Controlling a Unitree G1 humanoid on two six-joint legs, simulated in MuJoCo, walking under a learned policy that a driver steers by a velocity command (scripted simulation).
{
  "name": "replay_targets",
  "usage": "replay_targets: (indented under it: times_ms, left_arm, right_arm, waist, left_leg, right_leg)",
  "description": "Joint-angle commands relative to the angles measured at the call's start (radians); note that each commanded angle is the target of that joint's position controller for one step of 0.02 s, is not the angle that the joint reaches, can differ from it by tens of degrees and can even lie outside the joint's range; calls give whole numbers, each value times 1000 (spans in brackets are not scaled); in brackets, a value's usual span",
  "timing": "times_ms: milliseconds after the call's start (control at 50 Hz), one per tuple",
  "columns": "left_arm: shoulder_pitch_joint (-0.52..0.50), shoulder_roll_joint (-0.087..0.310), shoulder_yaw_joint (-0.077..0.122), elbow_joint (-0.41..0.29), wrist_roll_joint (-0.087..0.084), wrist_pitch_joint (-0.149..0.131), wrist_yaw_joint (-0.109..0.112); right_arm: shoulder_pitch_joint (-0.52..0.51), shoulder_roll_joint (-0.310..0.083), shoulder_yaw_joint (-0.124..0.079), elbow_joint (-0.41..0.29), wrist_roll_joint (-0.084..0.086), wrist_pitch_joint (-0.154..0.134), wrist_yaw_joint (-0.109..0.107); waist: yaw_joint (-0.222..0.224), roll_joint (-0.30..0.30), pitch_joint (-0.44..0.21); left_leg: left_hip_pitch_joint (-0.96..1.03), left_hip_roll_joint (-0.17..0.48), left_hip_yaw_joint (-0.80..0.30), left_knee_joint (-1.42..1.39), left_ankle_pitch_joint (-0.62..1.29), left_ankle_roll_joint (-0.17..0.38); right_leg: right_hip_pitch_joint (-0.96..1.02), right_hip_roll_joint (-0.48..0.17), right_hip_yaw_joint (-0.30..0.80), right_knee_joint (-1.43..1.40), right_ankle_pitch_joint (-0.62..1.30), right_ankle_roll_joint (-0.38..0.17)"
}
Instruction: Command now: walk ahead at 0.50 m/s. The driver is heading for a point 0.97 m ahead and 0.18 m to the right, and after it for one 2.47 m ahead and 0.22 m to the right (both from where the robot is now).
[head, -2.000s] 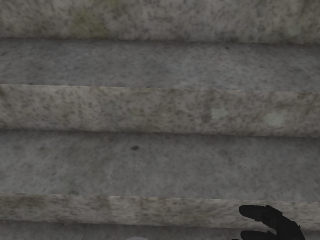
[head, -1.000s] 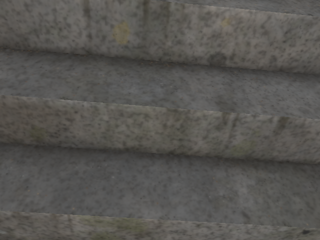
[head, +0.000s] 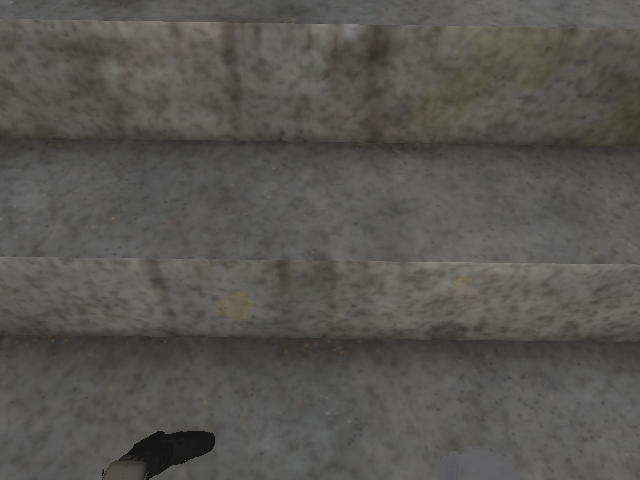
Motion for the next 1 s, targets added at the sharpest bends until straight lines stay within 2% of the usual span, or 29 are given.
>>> replay_targets:
  times_ms: [20,40,60,80,100,160,200,240,280,300,320,360,400,460,500,520,560,600,620,640,660,680,700,740,780,840,900,920,1000]
  left_arm:
    - [209,57,15,58,-14,-34,10]
    - [436,154,55,96,-11,-43,42]
    - [560,280,101,126,9,-57,55]
    - [423,379,135,102,-1,-50,65]
    - [260,376,127,87,-6,-55,61]
    - [107,84,52,267,9,-108,18]
    - [142,-10,21,342,41,-129,-1]
    - [203,0,20,394,20,-156,-12]
    - [169,71,35,374,8,-200,-19]
    - [206,99,42,413,-9,-221,-18]
    - [244,101,44,430,-30,-232,-12]
    - [363,113,54,486,-17,-240,-20]
    - [427,76,44,520,-2,-232,-13]
    - [500,24,31,539,-26,-222,17]
    - [539,44,40,543,-20,-213,45]
    - [586,120,70,539,-30,-212,59]
    - [593,56,56,539,-22,-194,64]
    - [517,136,53,483,-49,-217,50]
    - [531,188,59,492,-68,-242,28]
    - [437,245,76,460,-86,-262,-7]
    - [394,207,78,396,-83,-268,-37]
    - [283,141,73,340,-41,-270,-74]
    - [239,42,71,289,23,-254,-69]
    - [158,-51,30,170,49,-234,-30]
    - [209,-114,-1,141,24,-203,8]
    - [318,-96,-7,177,9,-171,16]
    - [178,-99,-12,129,-5,-121,43]
    - [137,-114,-16,108,-9,-115,56]
    - [-38,-94,-34,-27,8,-95,45]
  right_arm:
    - [-87,-190,-33,-83,51,-17,23]
    - [-69,-202,-28,-82,42,-43,60]
    - [-104,-188,-29,-135,15,-57,107]
    - [-199,-82,-30,-207,-38,-58,128]
    - [-266,19,-15,-275,-70,-45,117]
    - [-339,118,40,-328,-94,-29,86]
    - [-290,160,66,-313,-55,-2,47]
    - [-282,174,82,-297,-40,26,19]
    - [-333,87,68,-290,-37,28,5]
    - [-345,98,59,-271,-21,38,-13]
    - [-338,91,54,-258,-11,42,-25]
    - [-422,157,74,-290,-28,43,-49]
    - [-529,180,91,-340,-21,34,-31]
    - [-643,211,115,-392,-24,51,1]
    - [-669,212,118,-406,-14,59,8]
    - [-722,219,130,-428,-11,74,17]
    - [-683,217,125,-382,1,85,23]
    - [-487,141,98,-320,16,81,2]
    - [-298,77,84,-271,28,83,-5]
    - [-127,-12,57,-233,0,87,-3]
    - [-54,-114,21,-171,-31,89,-16]
    - [9,-191,-16,-127,-55,109,-23]
    - [-141,-214,-44,-125,-47,97,-21]
    - [-258,-34,-2,-7,-55,75,-7]
    - [-262,102,39,88,-63,34,16]
    - [-191,66,37,127,-50,-22,37]
    - [-92,5,45,113,-22,-65,43]
    - [-48,-22,39,126,-17,-74,45]
    - [-22,-21,42,80,-17,-42,11]
  waist:
    - [103,99,-218]
    - [212,114,-356]
    - [253,-188,-443]
    - [212,-369,-439]
    - [143,-317,-371]
    - [-26,-133,8]
    - [-69,-176,22]
    - [-83,-123,56]
    - [-80,-17,71]
    - [-65,-106,38]
    - [-55,-71,34]
    - [4,-38,68]
    - [24,3,87]
    - [42,23,61]
    - [69,-82,35]
    - [125,-146,-5]
    - [137,-107,-35]
    - [7,-153,-188]
    - [-71,-247,-342]
    - [-165,-267,-459]
    - [-166,-56,-480]
    - [-183,159,-469]
    - [-134,99,-405]
    - [15,-133,-126]
    - [112,-141,36]
    - [145,-79,58]
    - [98,-25,58]
    - [83,43,55]
    - [97,-15,72]
  left_leg:
    - [-158,104,-25,211,1314,213]
    - [-339,24,-46,556,1296,183]
    - [-562,-156,-77,962,575,156]
    - [-715,-267,-343,1400,67,146]
    - [-858,-280,-494,1774,94,123]
    - [-1082,-224,-361,1941,400,188]
    - [-1169,-255,-356,2134,336,191]
    - [-1251,-249,-358,2052,269,180]
    - [-1139,-262,-284,1831,329,155]
    - [-1220,-277,-231,2044,288,156]
    - [-1291,-249,-232,2069,262,160]
    - [-1569,-235,-270,2284,75,186]
    - [-1644,-193,-234,2216,10,201]
    - [-1533,-120,-63,1900,89,176]
    - [-1529,-76,-10,1800,77,174]
    - [-1412,-74,59,1663,-96,200]
    - [-1197,-103,122,1458,-268,233]
    - [-762,-248,184,1292,-420,254]
    - [-586,-281,111,1183,-434,268]
    - [-384,-262,-3,1010,-400,272]
    - [-209,-65,-498,750,-613,354]
    - [-107,62,-1032,276,-852,428]
    - [-183,121,-1189,139,-762,413]
    - [-426,92,-804,349,-624,315]
    - [-563,37,-504,385,-287,245]
    - [-472,8,-260,306,140,206]
    - [-373,40,-217,212,387,235]
    - [-286,57,-221,192,389,244]
    - [-229,4,-123,122,139,182]
  right_leg:
    - [699,208,-163,-316,62,-86]
    - [966,140,175,-461,-32,-130]
    - [1039,-79,733,-969,-614,-146]
    - [953,-131,1122,-1356,-922,-59]
    - [889,-178,1128,-1377,-865,39]
    - [528,-133,582,-1017,-384,47]
    - [506,-109,412,-1042,-172,38]
    - [542,-93,269,-1108,22,49]
    - [461,-76,159,-1222,170,39]
    - [554,-113,198,-1256,202,-40]
    - [648,-113,185,-1278,193,-42]
    - [879,-147,225,-1318,194,-52]
    - [968,-145,176,-1366,178,-21]
    - [930,-85,113,-1443,154,13]
    - [1015,-86,132,-1483,202,-26]
    - [1064,-123,133,-1682,375,-70]
    - [1129,-69,16,-1649,739,-95]
    - [1082,-125,-48,-1368,2124,-109]
    - [1175,-151,-32,-1167,2315,-115]
    - [1158,-133,-41,-938,2201,-87]
    - [807,-16,17,-636,1974,-46]
    - [535,193,69,-266,902,-33]
    - [362,253,223,335,604,11]
    - [172,201,236,549,664,-18]
    - [88,201,290,611,588,-25]
    - [32,191,280,441,497,-6]
    - [-89,206,172,589,398,3]
    - [-209,210,171,729,330,-6]
    - [-247,88,124,495,330,18]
